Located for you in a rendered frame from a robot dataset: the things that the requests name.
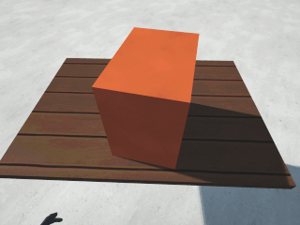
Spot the carton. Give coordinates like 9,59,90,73
92,27,200,169

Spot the table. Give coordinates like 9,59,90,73
0,58,296,189

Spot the left robot hand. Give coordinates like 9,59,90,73
40,212,63,225

